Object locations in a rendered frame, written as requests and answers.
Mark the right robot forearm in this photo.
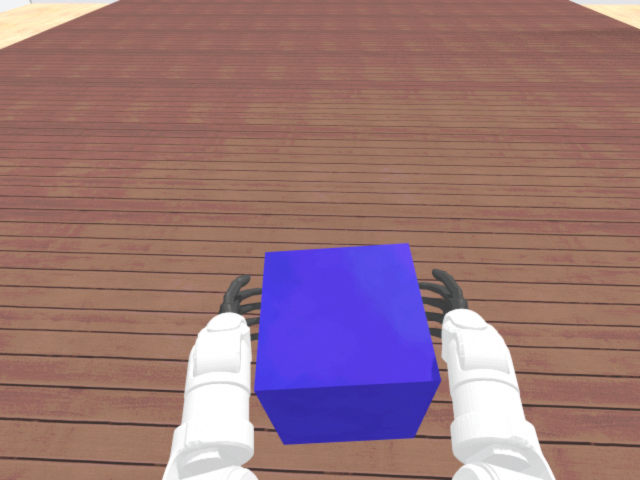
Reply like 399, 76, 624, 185
442, 309, 556, 480

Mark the carton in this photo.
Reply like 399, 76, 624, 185
254, 243, 441, 445

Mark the left robot forearm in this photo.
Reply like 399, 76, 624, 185
162, 312, 254, 480

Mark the left robot hand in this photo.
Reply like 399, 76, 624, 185
218, 274, 262, 341

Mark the right robot hand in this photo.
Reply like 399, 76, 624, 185
418, 269, 469, 339

